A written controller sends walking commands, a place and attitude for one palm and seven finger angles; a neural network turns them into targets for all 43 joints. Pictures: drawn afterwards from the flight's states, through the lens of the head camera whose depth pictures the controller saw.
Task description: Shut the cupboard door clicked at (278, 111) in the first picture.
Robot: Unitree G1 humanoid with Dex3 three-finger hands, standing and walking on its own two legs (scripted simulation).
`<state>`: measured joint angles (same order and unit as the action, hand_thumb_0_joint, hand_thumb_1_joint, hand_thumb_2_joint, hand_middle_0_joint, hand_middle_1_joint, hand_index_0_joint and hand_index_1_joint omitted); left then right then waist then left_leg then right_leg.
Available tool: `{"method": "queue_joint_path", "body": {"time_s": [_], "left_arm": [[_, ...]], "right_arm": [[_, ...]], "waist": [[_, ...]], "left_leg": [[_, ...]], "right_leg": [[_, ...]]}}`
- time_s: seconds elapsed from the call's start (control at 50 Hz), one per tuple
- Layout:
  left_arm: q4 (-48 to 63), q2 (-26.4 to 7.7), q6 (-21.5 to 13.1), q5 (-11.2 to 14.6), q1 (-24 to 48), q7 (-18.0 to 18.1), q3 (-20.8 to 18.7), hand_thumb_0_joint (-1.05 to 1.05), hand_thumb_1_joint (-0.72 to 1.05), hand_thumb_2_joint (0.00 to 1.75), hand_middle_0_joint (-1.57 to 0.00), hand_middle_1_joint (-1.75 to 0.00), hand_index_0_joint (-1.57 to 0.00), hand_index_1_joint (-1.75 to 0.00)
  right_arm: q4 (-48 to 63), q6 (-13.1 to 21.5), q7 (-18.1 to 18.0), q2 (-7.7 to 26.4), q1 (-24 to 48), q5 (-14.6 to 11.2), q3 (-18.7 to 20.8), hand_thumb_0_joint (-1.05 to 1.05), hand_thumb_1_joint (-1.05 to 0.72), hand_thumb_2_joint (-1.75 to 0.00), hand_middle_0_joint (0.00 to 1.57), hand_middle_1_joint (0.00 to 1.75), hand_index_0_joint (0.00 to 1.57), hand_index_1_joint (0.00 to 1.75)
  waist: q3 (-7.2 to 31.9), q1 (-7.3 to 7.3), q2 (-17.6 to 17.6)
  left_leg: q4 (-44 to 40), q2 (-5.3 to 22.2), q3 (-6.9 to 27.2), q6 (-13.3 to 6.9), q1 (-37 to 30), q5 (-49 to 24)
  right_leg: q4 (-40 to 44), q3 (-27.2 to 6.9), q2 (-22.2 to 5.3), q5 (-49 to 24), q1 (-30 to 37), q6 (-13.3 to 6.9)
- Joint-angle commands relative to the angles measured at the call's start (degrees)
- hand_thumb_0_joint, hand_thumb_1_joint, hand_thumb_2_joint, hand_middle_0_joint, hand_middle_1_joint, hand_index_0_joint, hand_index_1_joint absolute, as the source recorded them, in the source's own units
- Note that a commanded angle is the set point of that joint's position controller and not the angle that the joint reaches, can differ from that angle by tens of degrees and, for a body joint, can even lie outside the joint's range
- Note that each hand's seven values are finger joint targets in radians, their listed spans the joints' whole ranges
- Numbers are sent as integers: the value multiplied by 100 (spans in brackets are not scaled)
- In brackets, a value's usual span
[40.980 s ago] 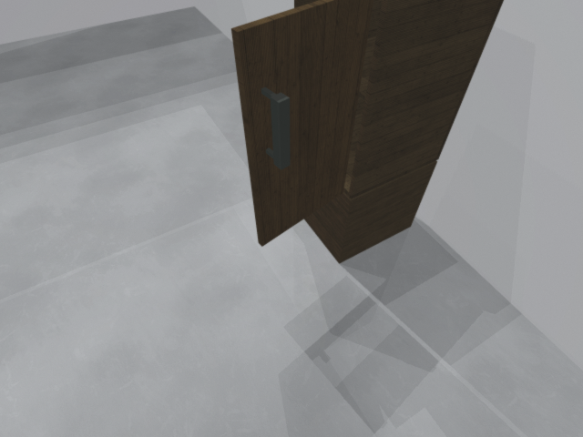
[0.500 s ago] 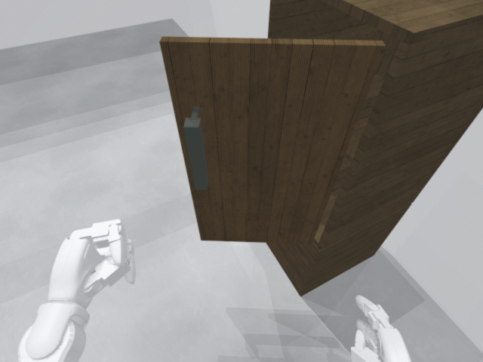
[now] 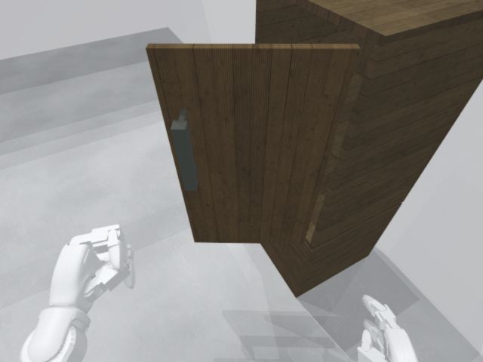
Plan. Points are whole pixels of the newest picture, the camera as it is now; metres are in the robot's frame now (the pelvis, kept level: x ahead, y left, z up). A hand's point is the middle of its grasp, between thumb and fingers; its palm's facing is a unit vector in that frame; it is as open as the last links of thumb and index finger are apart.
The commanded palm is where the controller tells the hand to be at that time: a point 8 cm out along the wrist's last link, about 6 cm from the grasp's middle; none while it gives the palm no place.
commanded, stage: bring the fist close to the handle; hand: left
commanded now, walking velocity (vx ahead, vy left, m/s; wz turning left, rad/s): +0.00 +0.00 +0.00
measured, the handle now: (187, 151) +0.48 +0.15 +0.09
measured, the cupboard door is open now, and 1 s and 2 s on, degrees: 61 61 54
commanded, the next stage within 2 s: push the door shut along its arc in 1.38 s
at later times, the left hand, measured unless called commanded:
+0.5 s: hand (164, 223) +0.30 +0.15 +0.10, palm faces +0.03 -1.00 -0.01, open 3.1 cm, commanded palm +0.28 +0.20 +0.09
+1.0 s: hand (198, 186) +0.38 +0.11 +0.10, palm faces +0.03 -1.00 +0.00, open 3.1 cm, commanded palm +0.35 +0.17 +0.09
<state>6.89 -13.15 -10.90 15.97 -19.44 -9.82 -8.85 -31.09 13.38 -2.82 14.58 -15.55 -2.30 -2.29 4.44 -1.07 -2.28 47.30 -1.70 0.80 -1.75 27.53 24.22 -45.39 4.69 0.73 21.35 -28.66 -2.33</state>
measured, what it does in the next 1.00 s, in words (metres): stands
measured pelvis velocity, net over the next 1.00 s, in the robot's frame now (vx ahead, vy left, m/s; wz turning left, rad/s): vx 0.00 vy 0.00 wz -0.02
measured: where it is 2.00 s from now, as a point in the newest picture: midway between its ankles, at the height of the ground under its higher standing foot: outside the picture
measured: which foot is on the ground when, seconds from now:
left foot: down 0.00-1.00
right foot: down 0.00-1.00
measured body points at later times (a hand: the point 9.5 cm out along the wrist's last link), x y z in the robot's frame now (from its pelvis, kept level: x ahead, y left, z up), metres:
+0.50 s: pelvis +0.00 +0.00 +0.00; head +0.02 -0.01 +0.45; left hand +0.29 +0.20 +0.10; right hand +0.16 -0.23 -0.08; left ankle +0.00 +0.10 -0.70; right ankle +0.02 -0.09 -0.70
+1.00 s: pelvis +0.00 +0.00 +0.00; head +0.03 -0.01 +0.45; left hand +0.37 +0.16 +0.10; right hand +0.14 -0.24 -0.10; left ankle +0.00 +0.10 -0.70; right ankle +0.02 -0.09 -0.70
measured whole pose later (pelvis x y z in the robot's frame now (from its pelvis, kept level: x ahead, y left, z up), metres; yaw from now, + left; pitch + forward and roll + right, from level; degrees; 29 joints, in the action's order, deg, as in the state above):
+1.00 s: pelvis +0.00 +0.00 +0.00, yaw -1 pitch +6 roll +0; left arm -24.0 -7.4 -10.3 7.9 18.0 3.5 -2.9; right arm -35.1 6.0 -1.0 13.6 -14.9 -1.2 -1.6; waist 3.8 1.6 -1.5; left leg 45.3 -1.9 -0.7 -1.9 28.4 23.2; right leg -44.8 3.1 0.6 20.6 -30.7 -2.2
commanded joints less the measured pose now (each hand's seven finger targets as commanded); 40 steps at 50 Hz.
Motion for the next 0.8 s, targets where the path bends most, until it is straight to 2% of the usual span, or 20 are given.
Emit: {"method": "queue_joint_path", "body": {"time_s": [0.0,0.02,0.06,0.14,0.2,0.24,0.3,0.32,0.4,0.44,0.48,0.5,0.58,0.6,0.64,0.68,0.72,0.74,0.76,0.78], "left_arm": [[1254,-721,-427,19,1265,38,-265,0,90,90,-130,-150,-130,-150],[1265,-629,-423,-9,1476,62,-151,0,90,90,-130,-150,-130,-150],[978,-673,-418,-41,1802,131,-198,0,90,90,-130,-150,-130,-150],[774,-597,-340,-142,2083,196,-59,0,90,90,-130,-150,-130,-150],[418,-840,-210,-165,2039,278,-373,0,90,90,-130,-150,-130,-150],[466,-548,-179,-202,2338,315,-111,0,90,90,-130,-150,-130,-150],[288,-593,-166,-220,2351,431,-212,0,90,90,-130,-150,-130,-150],[331,-486,-174,-263,2364,451,-100,0,90,90,-130,-150,-130,-150],[291,-336,-213,-387,2721,577,129,0,90,90,-130,-150,-130,-150],[197,-221,-197,-426,2893,650,246,0,90,90,-130,-150,-130,-150],[29,-293,-181,-468,3281,746,198,0,90,90,-130,-150,-130,-150],[-56,-483,-185,-492,3367,802,21,0,90,90,-130,-150,-130,-150],[-51,-162,-257,-575,3818,907,306,0,90,90,-130,-150,-130,-150],[-152,-286,-254,-583,3728,952,182,0,90,90,-130,-150,-130,-150],[-290,-61,-249,-612,3966,958,407,0,90,90,-130,-150,-130,-150],[-604,-133,-213,-621,3907,992,275,0,90,90,-130,-150,-130,-150],[-816,25,-169,-657,4280,1022,477,0,90,90,-130,-150,-130,-150],[-971,-42,-157,-671,4570,1058,421,0,90,90,-130,-150,-130,-150],[-1093,-104,-162,-692,4765,1106,355,0,90,90,-130,-150,-130,-150],[-1030,8,-198,-715,4951,1132,446,0,90,90,-130,-150,-130,-150]], "right_arm": [[862,334,-98,655,494,-22,228,0,-90,-90,20,30,20,30],[860,357,-104,637,523,-19,226,0,-90,-90,20,30,20,30],[764,364,-127,647,502,-29,220,0,-90,-90,20,30,20,30],[736,363,-100,630,508,-16,209,0,-90,-90,20,30,20,30],[721,277,-78,643,481,2,216,0,-90,-90,20,30,20,30],[755,235,-45,590,533,-10,198,0,-90,-90,20,30,20,30],[747,190,-23,608,487,21,225,0,-90,-90,20,30,20,30],[764,167,-7,598,485,22,225,0,-90,-90,20,30,20,30],[732,99,31,611,422,40,250,0,-90,-90,20,30,20,30],[710,56,48,591,445,35,248,0,-90,-90,20,30,20,30],[659,-11,38,609,440,40,247,0,-90,-90,20,30,20,30],[627,-44,21,631,422,59,257,0,-90,-90,20,30,20,30],[610,-111,58,570,439,54,271,0,-90,-90,20,30,20,30],[593,-135,57,596,408,73,279,0,-90,-90,20,30,20,30],[573,-186,79,569,395,71,273,0,-90,-90,20,30,20,30],[544,-253,89,586,375,64,296,0,-90,-90,20,30,20,30],[544,-307,91,588,387,56,272,0,-90,-90,20,30,20,30],[501,-335,81,591,394,49,275,0,-90,-90,20,30,20,30],[461,-366,73,604,370,52,280,0,-90,-90,20,30,20,30],[475,-379,80,593,364,64,291,0,-90,-90,20,30,20,30]], "waist": [[441,144,153],[500,150,58],[474,188,258],[747,144,123],[901,28,369],[908,46,76],[961,1,311],[1051,-1,234],[1073,85,292],[970,107,170],[922,167,297],[1010,138,452],[1308,126,-4],[1416,101,200],[1376,163,156],[1318,139,302],[1116,218,382],[1031,261,305],[1019,284,421],[1229,271,269]], "left_leg": [[-769,57,162,17,138,-762],[-765,46,164,8,104,-691],[-763,51,183,14,152,-549],[-807,37,174,13,39,-759],[-815,37,131,20,115,-981],[-869,38,103,37,-32,-1115],[-872,60,99,36,-63,-1297],[-876,54,75,39,-106,-1405],[-854,87,88,40,-231,-1560],[-871,82,75,53,-244,-1440],[-893,82,87,54,-200,-1256],[-877,85,85,38,-155,-1254],[-871,91,80,76,-451,-1611],[-852,104,84,67,-426,-1718],[-850,107,66,78,-456,-1842],[-868,115,49,90,-401,-1767],[-900,108,65,70,-325,-1525],[-898,108,50,71,-309,-1378],[-903,111,70,70,-303,-1342],[-896,100,59,73,-396,-1430]], "right_leg": [[882,-465,-107,-307,510,120],[905,-490,-122,-219,471,128],[957,-523,-125,15,429,139],[873,-487,-145,-323,602,125],[861,-529,-151,-617,870,130],[787,-432,-142,-842,813,110],[769,-410,-124,-1098,919,112],[725,-403,-134,-1256,969,111],[654,-332,-105,-1430,869,102],[676,-323,-109,-1328,750,104],[711,-323,-104,-1116,673,109],[730,-375,-101,-1092,764,113],[601,-311,-98,-1479,791,63],[583,-315,-90,-1598,898,71],[560,-296,-99,-1776,863,77],[597,-294,-85,-1711,854,81],[668,-302,-95,-1470,721,95],[714,-323,-93,-1321,625,97],[726,-321,-86,-1276,599,92],[685,-322,-87,-1356,649,82]]}}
